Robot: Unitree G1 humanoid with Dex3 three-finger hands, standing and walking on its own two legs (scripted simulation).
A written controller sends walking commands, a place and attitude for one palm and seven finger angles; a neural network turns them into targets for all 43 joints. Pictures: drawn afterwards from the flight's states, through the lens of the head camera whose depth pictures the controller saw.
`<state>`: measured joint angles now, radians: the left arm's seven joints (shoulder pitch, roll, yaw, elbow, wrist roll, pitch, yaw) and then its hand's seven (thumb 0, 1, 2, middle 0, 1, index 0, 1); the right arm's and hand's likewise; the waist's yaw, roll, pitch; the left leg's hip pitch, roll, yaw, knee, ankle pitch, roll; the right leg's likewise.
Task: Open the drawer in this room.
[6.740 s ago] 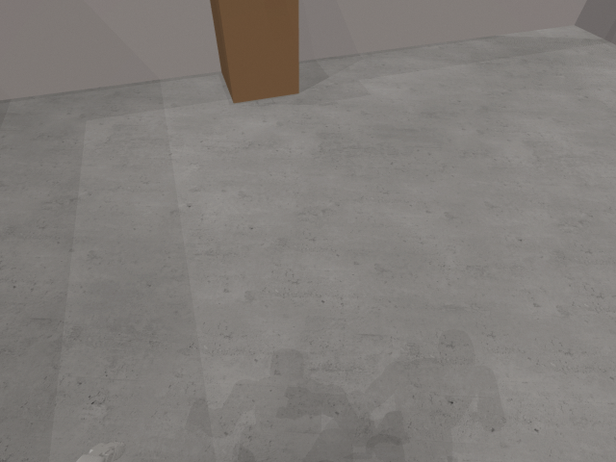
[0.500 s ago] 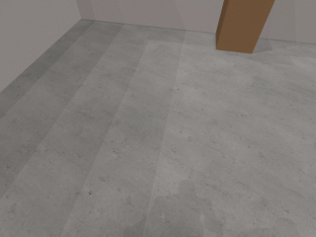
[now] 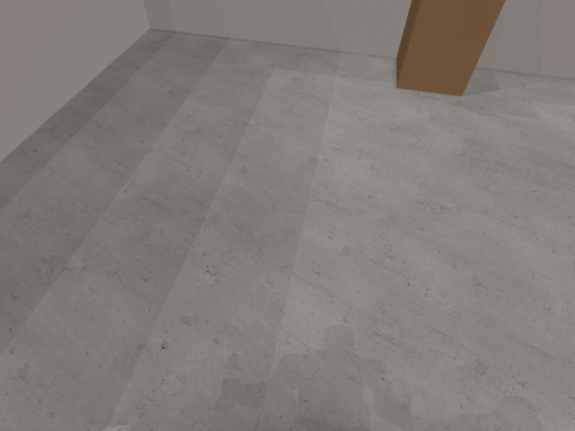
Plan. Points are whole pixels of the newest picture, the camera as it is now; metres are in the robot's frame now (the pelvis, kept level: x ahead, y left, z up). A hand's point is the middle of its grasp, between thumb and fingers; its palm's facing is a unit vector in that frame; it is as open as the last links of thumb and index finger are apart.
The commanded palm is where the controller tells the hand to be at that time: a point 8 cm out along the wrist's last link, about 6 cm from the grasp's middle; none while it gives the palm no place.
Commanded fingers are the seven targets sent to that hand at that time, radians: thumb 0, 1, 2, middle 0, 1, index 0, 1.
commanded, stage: stand and wait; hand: left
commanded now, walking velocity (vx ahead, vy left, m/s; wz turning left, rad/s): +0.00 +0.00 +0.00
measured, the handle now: out of the picture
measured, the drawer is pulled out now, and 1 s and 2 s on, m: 0.00 0.00 0.00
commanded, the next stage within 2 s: turn or walk to find it in 0.38 s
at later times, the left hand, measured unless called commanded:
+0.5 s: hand out of the picture +0.02 +0.23 -0.16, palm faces +0.06 -0.95 -0.30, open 7.4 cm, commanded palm none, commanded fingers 0.00 0.90 0.90 -0.20 -0.30 -0.20 -0.30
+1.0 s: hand out of the picture +0.06 +0.24 -0.15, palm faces +0.02 -0.95 -0.31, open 7.4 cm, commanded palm none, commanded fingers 0.00 0.90 0.90 -0.20 -0.30 -0.20 -0.30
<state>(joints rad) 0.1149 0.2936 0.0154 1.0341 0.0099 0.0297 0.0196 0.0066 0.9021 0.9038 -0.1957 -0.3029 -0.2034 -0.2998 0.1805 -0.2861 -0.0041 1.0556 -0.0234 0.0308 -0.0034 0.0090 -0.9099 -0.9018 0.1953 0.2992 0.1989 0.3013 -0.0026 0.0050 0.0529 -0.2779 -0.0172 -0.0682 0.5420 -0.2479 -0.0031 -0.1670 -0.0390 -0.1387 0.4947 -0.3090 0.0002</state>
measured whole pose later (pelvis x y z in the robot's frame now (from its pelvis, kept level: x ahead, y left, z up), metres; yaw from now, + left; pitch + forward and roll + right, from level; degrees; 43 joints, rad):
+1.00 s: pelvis +0.00 -0.01 +0.01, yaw +0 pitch -2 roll -1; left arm 0.14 0.32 0.02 1.09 0.01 0.01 0.00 0.01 0.90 0.90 -0.20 -0.30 -0.21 -0.30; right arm 0.13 -0.31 0.01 1.08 -0.02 0.00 0.00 0.01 -0.91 -0.90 0.20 0.30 0.20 0.30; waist 0.02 0.01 0.07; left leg -0.21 -0.01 -0.08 0.44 -0.19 -0.01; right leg -0.11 -0.03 -0.15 0.41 -0.26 -0.01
